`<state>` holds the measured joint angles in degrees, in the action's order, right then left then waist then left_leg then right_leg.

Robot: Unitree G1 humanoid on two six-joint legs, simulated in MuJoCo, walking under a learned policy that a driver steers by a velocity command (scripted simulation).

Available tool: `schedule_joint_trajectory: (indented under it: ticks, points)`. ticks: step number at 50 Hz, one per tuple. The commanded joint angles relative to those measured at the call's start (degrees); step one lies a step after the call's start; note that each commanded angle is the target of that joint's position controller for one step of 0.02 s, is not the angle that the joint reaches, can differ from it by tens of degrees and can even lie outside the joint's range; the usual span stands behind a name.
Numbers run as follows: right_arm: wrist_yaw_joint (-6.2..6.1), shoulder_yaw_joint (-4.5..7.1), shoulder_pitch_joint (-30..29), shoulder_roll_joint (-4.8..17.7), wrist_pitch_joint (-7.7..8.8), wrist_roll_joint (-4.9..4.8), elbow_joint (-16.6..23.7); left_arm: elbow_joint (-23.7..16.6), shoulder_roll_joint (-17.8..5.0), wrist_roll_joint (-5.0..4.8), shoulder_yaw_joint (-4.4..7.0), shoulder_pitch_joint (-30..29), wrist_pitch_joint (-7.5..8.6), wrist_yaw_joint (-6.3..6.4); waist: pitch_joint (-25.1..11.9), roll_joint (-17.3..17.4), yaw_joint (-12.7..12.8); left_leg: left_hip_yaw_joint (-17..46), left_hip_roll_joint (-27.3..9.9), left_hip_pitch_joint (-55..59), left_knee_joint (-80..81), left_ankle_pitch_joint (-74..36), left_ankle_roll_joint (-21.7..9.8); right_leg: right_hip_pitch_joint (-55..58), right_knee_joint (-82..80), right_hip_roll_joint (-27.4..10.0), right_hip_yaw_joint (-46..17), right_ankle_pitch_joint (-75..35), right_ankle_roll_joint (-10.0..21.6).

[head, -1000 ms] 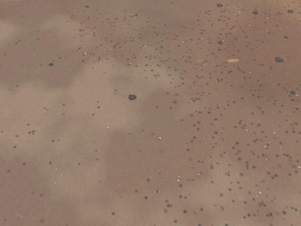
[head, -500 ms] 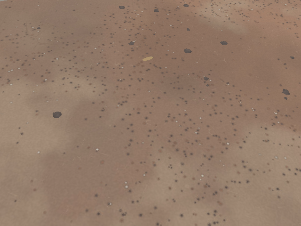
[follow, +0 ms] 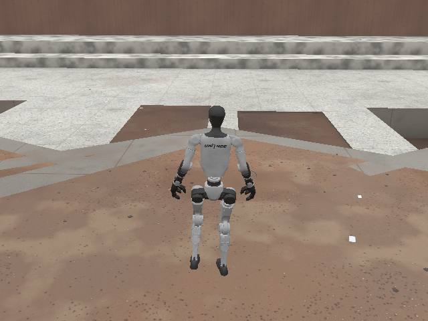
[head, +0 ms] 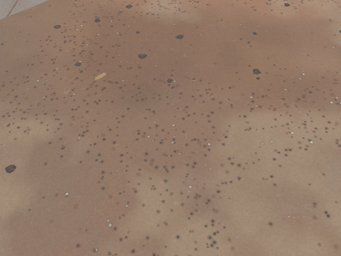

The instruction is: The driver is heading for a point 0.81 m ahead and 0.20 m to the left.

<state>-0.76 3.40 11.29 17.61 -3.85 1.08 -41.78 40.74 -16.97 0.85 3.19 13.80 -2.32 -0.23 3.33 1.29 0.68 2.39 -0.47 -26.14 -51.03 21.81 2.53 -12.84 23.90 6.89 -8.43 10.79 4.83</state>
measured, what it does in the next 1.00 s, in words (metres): walks ahead: left foot, then right foot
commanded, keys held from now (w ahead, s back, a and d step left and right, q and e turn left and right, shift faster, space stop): no key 0.44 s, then w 0.56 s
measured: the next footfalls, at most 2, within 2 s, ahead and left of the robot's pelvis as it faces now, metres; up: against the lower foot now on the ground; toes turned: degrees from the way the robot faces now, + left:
left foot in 0.18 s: +0.07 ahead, +0.12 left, +0.00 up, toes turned -3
right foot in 0.44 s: +0.01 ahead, -0.09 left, +0.00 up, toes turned +4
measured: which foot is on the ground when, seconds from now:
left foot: up 0.00-0.16, down 0.18-1.00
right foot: down 0.00-0.18, up 0.20-0.42, down 0.44-0.72, up 0.74-1.00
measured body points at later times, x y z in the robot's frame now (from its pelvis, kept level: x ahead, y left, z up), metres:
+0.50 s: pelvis +0.00 +0.03 +0.00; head +0.01 +0.03 +0.45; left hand +0.09 +0.29 -0.14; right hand +0.10 -0.23 -0.13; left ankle +0.01 +0.12 -0.74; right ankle -0.03 -0.09 -0.74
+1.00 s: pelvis +0.15 +0.03 +0.00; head +0.18 +0.04 +0.45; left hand +0.32 +0.26 -0.13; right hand +0.06 -0.22 -0.13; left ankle +0.03 +0.12 -0.74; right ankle +0.25 -0.10 -0.70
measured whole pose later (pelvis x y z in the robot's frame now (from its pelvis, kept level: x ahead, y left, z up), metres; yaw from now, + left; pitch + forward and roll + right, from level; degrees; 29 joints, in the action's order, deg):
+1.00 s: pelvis +0.15 +0.03 +0.00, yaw -3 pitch +1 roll +0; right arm 0.3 1.3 27.6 12.9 4.3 1.0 -57.5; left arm 49.9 -15.3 2.1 1.5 5.0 1.7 -2.8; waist 2.3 -1.7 -2.8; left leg -0.1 3.0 4.7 -11.1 16.6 -3.4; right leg -33.4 46.8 -2.6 2.5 10.6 2.0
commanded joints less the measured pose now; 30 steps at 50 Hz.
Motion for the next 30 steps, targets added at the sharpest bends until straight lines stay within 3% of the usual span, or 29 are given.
schedule_joint_trajectory:
  ticks: [1,5,7,8,9,10,11,12,13,15,18,20,22,23,24,26,28,30]
  points:
    - [-0.29,0.63,-1.8,3.91,0.98,-0.32,4.01,-2.41,-8.84,0.53,2.19,1.74,0.62,0.27,-4.98,-7.86,1.46,-0.44,0.63,-0.63,3.72,1.16,-0.95,5.68,-4.45,-15.8,-15.0,-15.16,8.45]
    - [-0.7,0.2,-0.34,3.6,1.41,-1.03,3.54,-1.65,-8.44,0.71,1.71,-0.06,0.37,0.33,-5.01,-8.15,0.47,-1.15,2.07,8.0,12.56,1.89,-2.73,2.52,-2.76,-15.38,-16.79,-18.68,7.11]
    - [-1.1,-0.31,3.15,2.29,2.04,-0.87,2.16,-1.14,-7.36,-0.05,1.06,-2.0,0.24,0.71,-4.97,-6.76,-2.27,-1.45,2.11,16.58,26.53,-6.04,-3.85,-0.41,-0.61,-13.47,-16.59,-16.87,4.37]
    - [-1.5,-0.47,3.71,2.75,2.71,-0.25,1.88,-0.92,-5.77,-0.36,0.43,-1.61,0.48,0.94,-5.25,-4.4,-2.41,1.96,-1.22,22.14,33.31,-11.73,-4.47,-3.73,0.62,-11.63,-15.91,-10.16,1.39]
    - [-1.92,-0.45,2.93,5.84,3.44,0.93,2.68,-0.93,-2.13,-0.32,-0.61,1.14,0.89,0.91,-6.79,5.62,-0.53,14.14,-12.9,25.66,38.08,-13.25,-6.61,-6.73,8.31,-6.68,-9.95,2.61,-1.67]
    - [-1.37,-0.09,-1.46,9.2,3.41,0.53,3.58,-0.53,-3.79,-0.59,-0.14,2.63,0.66,1.26,-3.99,9.39,1.15,21.33,-19.71,17.81,37.95,-21.97,-13.13,-7.75,10.6,0.91,-1.23,16.12,-2.75]
    - [-0.9,-0.38,-0.99,7.01,3.56,0.11,2.8,0.54,-6.36,0.29,0.54,1.86,0.22,1.35,-3.61,8.05,-0.02,20.48,-19.95,13.67,37.21,-22.76,-16.73,-3.73,17.16,-1.67,-0.04,19.35,-3.35]
    - [-0.56,-1.36,-2.18,4.26,3.88,-0.17,2.46,1.18,-6.08,-0.03,0.64,1.02,0.06,1.05,-2.29,6.67,0.43,17.27,-16.91,12.82,37.16,-22.63,-16.21,-3.29,18.74,-2.06,-0.02,17.39,-3.65]
    - [-0.55,-1.69,-3.21,3.5,3.94,-0.08,2.15,1.95,-5.32,-0.24,0.56,0.84,-0.04,0.81,-1.72,6.52,0.75,13.44,-13.78,12.79,36.6,-22.29,-14.53,-2.99,19.29,-2.19,0.42,15.69,-4.26]
    - [-0.91,-1.78,-2.9,3.83,4.09,-0.11,1.08,3.15,-3.97,0.02,0.07,1.39,-0.19,0.27,-2.73,8.14,0.85,9.27,-10.4,16.52,34.04,-28.65,-12.51,-3.14,16.74,-2.77,2.34,14.0,-5.22]
    - [-0.64,-1.63,-0.36,4.29,3.84,-0.18,-0.79,4.91,-2.28,-0.52,-0.83,0.31,-0.19,0.7,-4.73,7.21,-0.69,8.38,-9.44,20.64,30.8,-33.55,-12.12,-0.74,7.51,-3.45,5.36,11.73,-5.79]
    - [-0.59,-1.41,-0.68,4.74,3.54,-0.4,-1.78,6.5,-1.75,-0.56,-1.27,0.89,0.02,1.25,-4.96,6.47,0.25,7.91,-8.23,19.25,29.35,-31.1,-10.09,4.81,-3.47,-4.12,5.98,1.1,-5.4]
    - [-0.33,-1.58,0.4,3.86,3.96,-0.32,-2.21,7.11,-4.88,0.48,-0.98,-0.04,0.79,1.79,-6.09,3.21,-0.75,8.11,-6.98,14.61,29.5,-23.45,-6.78,11.38,-4.71,-9.41,-0.47,-8.33,-4.68]
    - [0.06,-1.63,2.14,3.02,4.03,-0.65,-2.74,8.59,-6.32,0.14,-0.71,-0.58,0.93,1.71,-5.26,-1.76,-2.88,5.27,-3.36,14.83,32.19,-12.39,-6.15,8.61,-2.12,-9.91,-0.84,-5.55,-3.29]
    - [0.01,-1.36,0.71,3.93,3.66,-0.44,-3.84,9.53,-5.09,-0.04,-0.67,0.04,1.02,1.36,-3.87,-1.75,-1.12,3.73,-1.45,15.63,30.97,-1.3,-6.46,5.25,-1.57,-8.28,-0.04,6.37,-1.95]
    - [0.38,-0.81,-0.66,4.59,2.82,0.19,-3.71,10.18,-4.98,0.77,-0.72,0.72,1.1,1.23,1.07,-2.92,-0.55,4.27,-0.71,12.22,28.16,12.89,-8.01,-1.44,-3.17,-7.75,-2.11,24.26,0.6]
    - [0.9,-0.83,-1.61,3.76,3.08,0.27,-3.07,10.79,-5.65,0.55,-0.59,2.36,1.67,1.34,4.98,-5.82,0.32,4.81,-0.31,7.27,24.81,15.29,-9.05,-3.22,-5.78,-10.07,-7.27,31.52,3.24]
    - [1.32,-1.15,-4.14,1.69,4.51,0.46,-2.11,12.14,-7.67,0.36,0.18,6.13,2.49,1.34,5.05,-10.43,2.07,-0.96,2.79,1.55,16.79,6.15,-7.66,2.84,-12.43,-16.41,-17.59,34.12,6.92]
